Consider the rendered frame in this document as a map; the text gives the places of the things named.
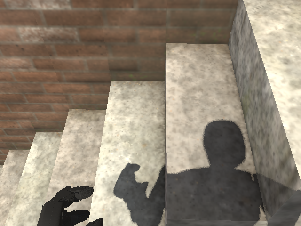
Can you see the left robot hand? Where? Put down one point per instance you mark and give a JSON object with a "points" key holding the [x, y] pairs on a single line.
{"points": [[53, 212]]}

